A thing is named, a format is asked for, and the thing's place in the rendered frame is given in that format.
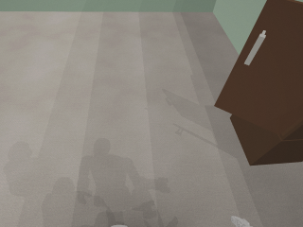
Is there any right robot hand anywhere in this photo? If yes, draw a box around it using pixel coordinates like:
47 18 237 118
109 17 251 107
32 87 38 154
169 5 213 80
230 216 253 227

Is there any handle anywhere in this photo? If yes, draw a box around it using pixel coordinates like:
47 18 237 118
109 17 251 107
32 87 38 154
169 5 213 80
244 30 266 65

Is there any cupboard door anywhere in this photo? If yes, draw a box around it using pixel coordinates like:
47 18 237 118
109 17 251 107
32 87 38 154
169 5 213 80
214 0 303 135

